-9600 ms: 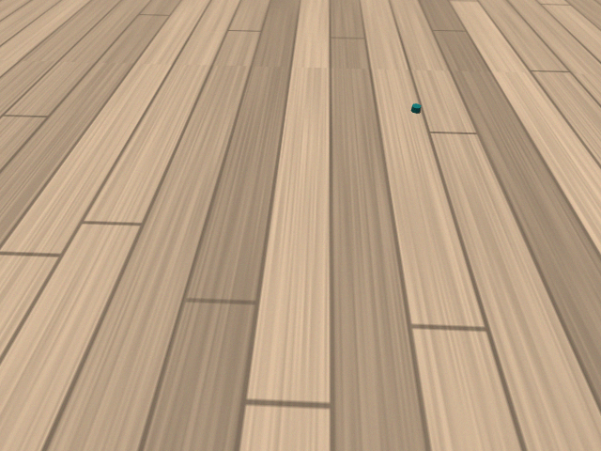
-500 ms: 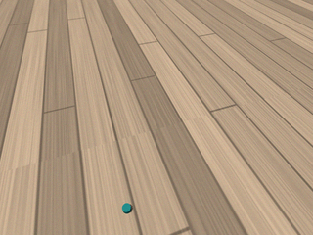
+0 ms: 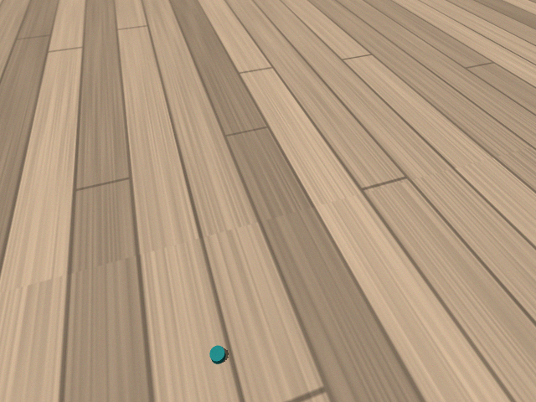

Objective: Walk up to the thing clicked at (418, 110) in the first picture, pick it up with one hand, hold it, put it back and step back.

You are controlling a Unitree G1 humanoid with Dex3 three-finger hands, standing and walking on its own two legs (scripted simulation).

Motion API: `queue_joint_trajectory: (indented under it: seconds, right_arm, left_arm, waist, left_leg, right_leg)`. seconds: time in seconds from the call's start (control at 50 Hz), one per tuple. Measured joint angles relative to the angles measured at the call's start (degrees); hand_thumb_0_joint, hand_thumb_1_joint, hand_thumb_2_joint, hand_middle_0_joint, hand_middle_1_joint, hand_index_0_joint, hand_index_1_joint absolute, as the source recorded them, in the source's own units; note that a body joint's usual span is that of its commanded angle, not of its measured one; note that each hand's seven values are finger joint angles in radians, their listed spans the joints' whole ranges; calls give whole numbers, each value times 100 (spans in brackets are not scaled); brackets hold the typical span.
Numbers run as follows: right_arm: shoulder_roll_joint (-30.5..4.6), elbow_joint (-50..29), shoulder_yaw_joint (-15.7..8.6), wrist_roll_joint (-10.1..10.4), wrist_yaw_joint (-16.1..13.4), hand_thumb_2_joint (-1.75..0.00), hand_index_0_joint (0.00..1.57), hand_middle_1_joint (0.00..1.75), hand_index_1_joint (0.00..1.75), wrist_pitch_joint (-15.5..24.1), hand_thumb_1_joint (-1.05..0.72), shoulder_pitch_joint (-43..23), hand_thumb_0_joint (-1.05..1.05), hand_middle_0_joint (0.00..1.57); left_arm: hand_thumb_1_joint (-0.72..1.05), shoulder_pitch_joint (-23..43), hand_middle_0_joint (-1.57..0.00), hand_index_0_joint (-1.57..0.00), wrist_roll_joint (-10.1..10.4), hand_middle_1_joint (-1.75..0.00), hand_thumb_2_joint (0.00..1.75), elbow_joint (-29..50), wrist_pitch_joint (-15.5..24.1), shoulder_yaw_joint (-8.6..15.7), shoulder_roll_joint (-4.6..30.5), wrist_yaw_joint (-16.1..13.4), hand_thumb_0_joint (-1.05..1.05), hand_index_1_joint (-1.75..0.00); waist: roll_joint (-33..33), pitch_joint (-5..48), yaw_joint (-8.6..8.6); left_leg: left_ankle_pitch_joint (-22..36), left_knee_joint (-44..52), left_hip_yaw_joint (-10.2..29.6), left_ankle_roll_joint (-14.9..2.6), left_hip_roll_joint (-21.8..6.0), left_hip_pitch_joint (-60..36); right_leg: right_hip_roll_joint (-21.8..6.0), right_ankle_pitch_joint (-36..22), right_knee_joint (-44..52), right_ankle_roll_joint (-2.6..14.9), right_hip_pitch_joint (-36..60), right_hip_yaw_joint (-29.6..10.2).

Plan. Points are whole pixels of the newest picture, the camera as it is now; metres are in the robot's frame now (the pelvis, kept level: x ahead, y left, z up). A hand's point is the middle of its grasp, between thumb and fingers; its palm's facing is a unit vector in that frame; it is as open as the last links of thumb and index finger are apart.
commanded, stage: stand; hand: left
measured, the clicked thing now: (217, 354) +0.42 +0.21 -0.77
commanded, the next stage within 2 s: walk up in 0.36 s
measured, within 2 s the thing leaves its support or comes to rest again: neither
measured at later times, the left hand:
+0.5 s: hand out of the picture +0.07 +0.26 -0.16, palm faces +0.00 -0.93 -0.37, open 7.4 cm
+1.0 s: hand out of the picture +0.00 +0.30 -0.18, palm faces -0.07 -0.93 -0.36, open 7.4 cm
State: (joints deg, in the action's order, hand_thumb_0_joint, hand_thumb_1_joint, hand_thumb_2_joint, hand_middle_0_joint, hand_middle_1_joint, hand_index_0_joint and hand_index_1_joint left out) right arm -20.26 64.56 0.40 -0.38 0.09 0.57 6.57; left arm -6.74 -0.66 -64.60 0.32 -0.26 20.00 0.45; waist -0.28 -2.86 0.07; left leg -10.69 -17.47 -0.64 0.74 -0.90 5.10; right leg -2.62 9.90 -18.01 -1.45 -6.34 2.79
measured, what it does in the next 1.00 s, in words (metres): walks backwards: left foot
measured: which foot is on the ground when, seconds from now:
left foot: down 0.00-0.56, up 0.58-0.74, down 0.76-1.00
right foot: down 0.00-0.76, up 0.78-1.00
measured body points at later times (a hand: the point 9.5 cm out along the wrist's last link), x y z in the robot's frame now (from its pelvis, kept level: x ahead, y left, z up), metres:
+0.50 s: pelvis -0.02 +0.00 -0.01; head +0.02 +0.00 +0.44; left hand +0.07 +0.31 -0.13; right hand +0.07 -0.31 -0.14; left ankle -0.01 +0.13 -0.75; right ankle +0.00 -0.13 -0.75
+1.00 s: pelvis -0.12 +0.04 -0.02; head -0.04 +0.06 +0.42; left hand +0.01 +0.35 -0.16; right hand -0.07 -0.28 -0.13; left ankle -0.11 +0.15 -0.75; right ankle -0.16 -0.10 -0.67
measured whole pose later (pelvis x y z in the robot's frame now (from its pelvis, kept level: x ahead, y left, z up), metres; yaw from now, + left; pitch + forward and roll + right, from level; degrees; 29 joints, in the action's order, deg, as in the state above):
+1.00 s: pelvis -0.12 +0.04 -0.02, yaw -1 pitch -1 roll -1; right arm -19.7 51.3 -2.9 -1.4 -1.8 -1.9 10.7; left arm -5.3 -1.3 -48.8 -4.9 3.8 22.5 -1.0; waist 2.2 -12.2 0.8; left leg -18.0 -35.6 -0.3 -1.4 -1.3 16.6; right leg 6.3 30.0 -66.3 -1.3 -25.9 -7.4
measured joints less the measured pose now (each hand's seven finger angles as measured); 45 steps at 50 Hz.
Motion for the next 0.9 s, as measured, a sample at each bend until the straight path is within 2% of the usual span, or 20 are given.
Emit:
queue_joint_trajectory:
  seconds: [0.36,0.4,0.52,0.56,0.58,0.64,0.68,0.72,0.74,0.76,0.78,0.82,0.84,0.86,0.9]
  right_arm:
    - [2,-29,-4,-3,-2,-90,21,30,29,0,-90,-16,1,20]
    - [-6,-77,-42,19,10,-90,21,30,29,-54,-90,-57,1,20]
    - [-98,-411,-202,95,15,-90,21,30,29,-243,-90,-261,1,20]
    - [-176,-525,-251,102,6,-90,21,30,29,-302,-90,-300,1,20]
    - [-220,-581,-279,99,4,-90,21,30,29,-335,-90,-315,1,20]
    - [-323,-785,-360,76,19,-90,21,30,29,-446,-90,-306,1,20]
    - [-341,-928,-395,93,35,-90,20,30,29,-446,-90,-219,1,20]
    - [-332,-1034,-407,61,40,-90,20,30,29,-392,-90,-68,1,20]
    - [-336,-1063,-412,28,39,-90,20,30,29,-355,-90,22,0,20]
    - [-345,-1076,-429,-26,28,-90,20,30,29,-317,-90,112,0,20]
    - [-283,-1049,-452,-104,5,-90,20,30,29,-302,-90,147,0,20]
    - [-161,-1025,-407,-151,23,-90,20,30,29,-322,-90,229,0,20]
    - [-96,-1019,-377,-158,20,-90,20,30,29,-325,-90,286,0,20]
    - [-32,-1014,-347,-168,0,-90,21,30,29,-329,-90,340,1,20]
    - [47,-1051,-312,-162,-60,-90,21,30,29,-331,-90,425,1,20]
  left_arm:
    - [90,18,-21,-21,-5,-30,90,9,2,8,-1,-1,1,-30]
    - [90,51,-21,-21,46,-30,90,107,-46,87,11,-10,1,-30]
    - [90,240,-21,-21,88,-30,90,548,-183,252,160,-82,1,-30]
    - [90,282,-21,-21,74,-30,90,667,-225,276,179,-79,1,-30]
    - [90,304,-21,-21,58,-30,90,731,-244,285,179,-76,1,-30]
    - [90,339,-21,-21,-50,-30,90,935,-280,303,168,-89,1,-30]
    - [90,371,-21,-21,-112,-30,90,1055,-311,307,196,-114,1,-30]
    - [90,429,-21,-21,-147,-30,90,1188,-348,311,256,-133,1,-30]
    - [90,459,-21,-21,-133,-30,90,1270,-373,312,283,-133,1,-30]
    - [90,497,-21,-21,-107,-30,90,1359,-399,310,303,-128,1,-30]
    - [90,569,-21,-21,-76,-30,90,1424,-423,328,340,-138,1,-30]
    - [90,609,-21,-21,-63,-30,90,1477,-475,376,354,-190,1,-30]
    - [90,597,-21,-21,-61,-30,90,1465,-504,385,354,-212,1,-30]
    - [91,566,-21,-21,-43,-30,90,1452,-520,389,356,-226,1,-30]
    - [91,466,-21,-21,-12,-30,90,1468,-524,388,335,-215,1,-30]
  waist:
    - [-7,3,-4]
    - [4,-64,-10]
    - [34,-499,-19]
    - [-17,-586,-3]
    - [-31,-636,-4]
    - [18,-746,-24]
    - [78,-759,3]
    - [163,-740,48]
    - [190,-732,75]
    - [207,-732,96]
    - [327,-833,59]
    - [382,-956,59]
    - [374,-959,98]
    - [384,-936,116]
    - [377,-894,106]
  left_leg:
    - [-9,9,-1,-1,-3,-30]
    - [-55,-151,0,-9,3,97]
    - [-235,-891,31,-24,-4,662]
    - [-328,-1278,68,-81,-21,925]
    - [-467,-1632,100,-138,15,1086]
    - [-1572,-3178,257,-262,302,1544]
    - [-1834,-3617,290,-314,347,1606]
    - [-1741,-3245,250,-314,252,1409]
    - [-1425,-2730,218,-294,183,1203]
    - [-1288,-2295,222,-176,153,1034]
    - [-1358,-2325,158,-134,224,1034]
    - [-1358,-2459,137,-172,202,1098]
    - [-1291,-2407,171,-186,166,1105]
    - [-1195,-2294,178,-189,139,1100]
    - [-1003,-2051,152,-200,89,1088]
  right_leg:
    - [3,4,17,-1,33,0]
    - [-7,59,-161,6,-102,-5]
    - [-18,246,-892,64,-654,-2]
    - [-4,293,-1111,92,-825,26]
    - [-17,316,-1226,100,-906,24]
    - [-127,332,-1504,113,-1162,-68]
    - [-195,311,-1642,78,-1353,-109]
    - [-269,324,-1844,-22,-1586,-129]
    - [-302,362,-2000,-69,-1715,-130]
    - [-334,428,-2211,-67,-1867,-135]
    - [-313,798,-2516,21,-2001,-329]
    - [181,1858,-3411,136,-2199,-861]
    - [456,2108,-3912,174,-2272,-1037]
    - [673,2175,-4366,199,-2340,-1146]
    - [912,2078,-4975,198,-2389,-1172]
